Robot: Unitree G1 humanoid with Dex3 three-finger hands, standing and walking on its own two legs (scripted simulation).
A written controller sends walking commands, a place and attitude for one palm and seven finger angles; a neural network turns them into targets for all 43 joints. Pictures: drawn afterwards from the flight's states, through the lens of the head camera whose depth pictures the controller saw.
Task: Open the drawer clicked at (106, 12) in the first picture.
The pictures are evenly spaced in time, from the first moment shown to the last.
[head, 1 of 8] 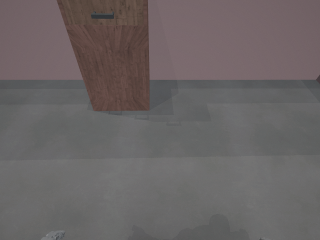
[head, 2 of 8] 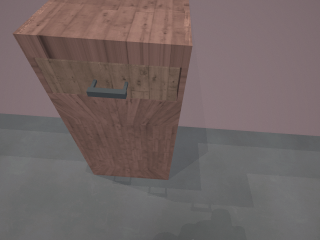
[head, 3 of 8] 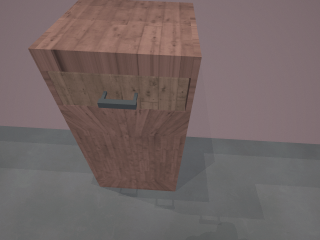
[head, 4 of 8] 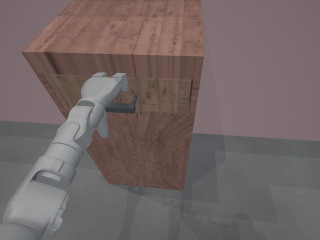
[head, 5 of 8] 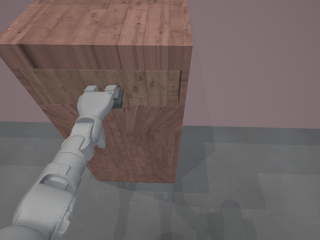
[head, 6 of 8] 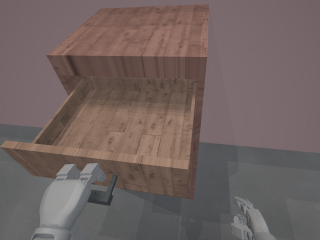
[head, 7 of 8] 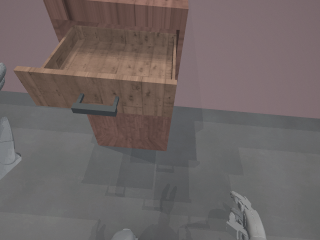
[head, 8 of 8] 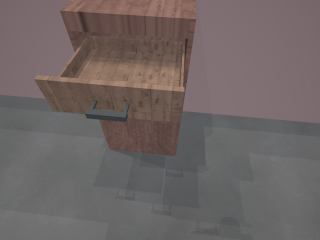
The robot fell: no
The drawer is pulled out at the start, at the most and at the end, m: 0.00 0.30 0.29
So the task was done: yes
